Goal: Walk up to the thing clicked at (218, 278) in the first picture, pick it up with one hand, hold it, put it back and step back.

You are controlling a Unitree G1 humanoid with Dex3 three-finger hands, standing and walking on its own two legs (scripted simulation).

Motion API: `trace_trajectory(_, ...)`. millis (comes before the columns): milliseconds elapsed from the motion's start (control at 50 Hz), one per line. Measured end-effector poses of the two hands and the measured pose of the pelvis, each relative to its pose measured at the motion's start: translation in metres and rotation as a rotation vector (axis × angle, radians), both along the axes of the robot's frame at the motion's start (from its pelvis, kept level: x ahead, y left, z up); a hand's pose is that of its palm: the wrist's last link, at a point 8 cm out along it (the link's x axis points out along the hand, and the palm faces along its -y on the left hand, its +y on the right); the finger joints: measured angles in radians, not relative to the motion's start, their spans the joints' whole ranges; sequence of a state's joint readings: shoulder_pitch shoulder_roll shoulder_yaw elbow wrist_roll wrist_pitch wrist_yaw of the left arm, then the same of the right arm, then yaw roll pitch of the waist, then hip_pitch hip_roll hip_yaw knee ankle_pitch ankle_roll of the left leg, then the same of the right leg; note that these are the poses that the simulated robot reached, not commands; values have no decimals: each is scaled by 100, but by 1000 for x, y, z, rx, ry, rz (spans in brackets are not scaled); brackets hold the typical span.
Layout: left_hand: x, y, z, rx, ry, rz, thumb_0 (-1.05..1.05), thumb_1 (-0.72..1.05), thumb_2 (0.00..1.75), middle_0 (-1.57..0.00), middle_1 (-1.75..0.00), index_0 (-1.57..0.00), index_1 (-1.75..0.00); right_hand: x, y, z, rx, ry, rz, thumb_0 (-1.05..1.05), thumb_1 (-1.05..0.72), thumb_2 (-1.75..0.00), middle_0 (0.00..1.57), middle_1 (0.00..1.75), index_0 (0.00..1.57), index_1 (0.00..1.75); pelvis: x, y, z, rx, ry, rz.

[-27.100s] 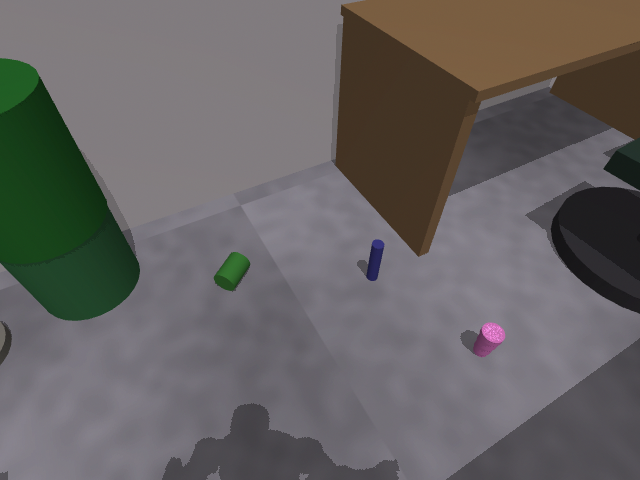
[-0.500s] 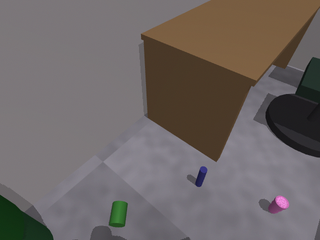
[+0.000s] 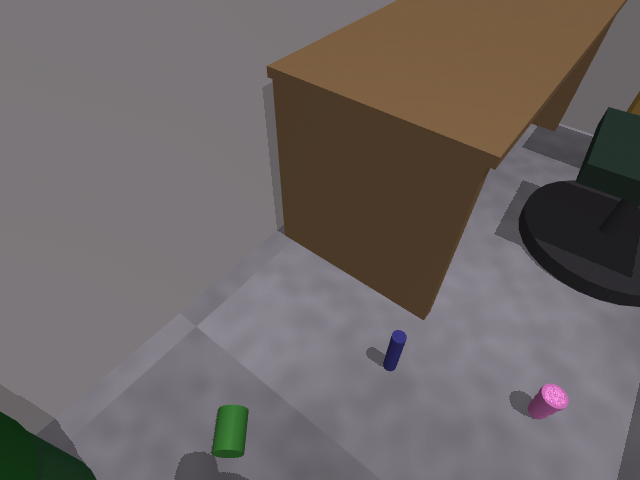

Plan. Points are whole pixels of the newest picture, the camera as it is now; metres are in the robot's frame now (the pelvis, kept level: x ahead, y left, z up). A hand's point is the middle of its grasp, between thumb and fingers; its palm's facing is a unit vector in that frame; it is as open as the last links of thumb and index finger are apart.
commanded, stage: walk up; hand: left
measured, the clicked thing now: (230, 431) +0.40 +0.25 -0.74
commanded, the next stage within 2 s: stand in 0.22 s
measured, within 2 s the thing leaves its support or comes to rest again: neither
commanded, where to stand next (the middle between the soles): +0.04 +0.00 m, yaw +1 degrees
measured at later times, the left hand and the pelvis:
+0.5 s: hand out of the picture +0.08 +0.25 -0.16, palm faces -0.02 -0.94 -0.34, open 7.4 cm; pelvis +0.00 +0.00 +0.00, yaw +0 degrees
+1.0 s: hand out of the picture +0.07 +0.25 -0.16, palm faces -0.02 -0.94 -0.34, open 7.4 cm; pelvis +0.00 +0.00 +0.00, yaw +1 degrees
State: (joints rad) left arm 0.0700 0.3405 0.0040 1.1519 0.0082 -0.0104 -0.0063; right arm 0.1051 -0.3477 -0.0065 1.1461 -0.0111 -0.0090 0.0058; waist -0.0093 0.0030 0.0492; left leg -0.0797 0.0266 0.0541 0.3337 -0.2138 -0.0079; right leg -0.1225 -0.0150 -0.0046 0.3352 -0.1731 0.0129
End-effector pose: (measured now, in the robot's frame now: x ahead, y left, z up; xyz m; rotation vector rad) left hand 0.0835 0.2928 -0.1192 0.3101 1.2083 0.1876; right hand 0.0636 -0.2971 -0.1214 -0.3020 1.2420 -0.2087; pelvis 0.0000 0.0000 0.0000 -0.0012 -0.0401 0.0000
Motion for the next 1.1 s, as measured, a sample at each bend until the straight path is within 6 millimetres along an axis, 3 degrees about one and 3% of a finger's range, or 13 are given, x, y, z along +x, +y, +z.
trace_trajectory(280,0,3,0,2,-2,-2,1,90,90,-20,-30,-20,-29,10,4,3,1,-28,7,0,-91,-90,20,30,20,30,0,2,1,2,1,-4)
trace_trajectory(760,-18,3,1,11,31,15,1,90,90,-20,-30,-20,-29,8,2,1,5,4,24,0,-91,-90,20,30,20,30,-2,-1,2,3,11,15)
trace_trajectory(1100,-17,-1,1,9,26,19,1,90,90,-20,-30,-20,-29,8,-2,1,3,8,29,0,-91,-90,20,30,20,30,1,-5,2,2,11,19)
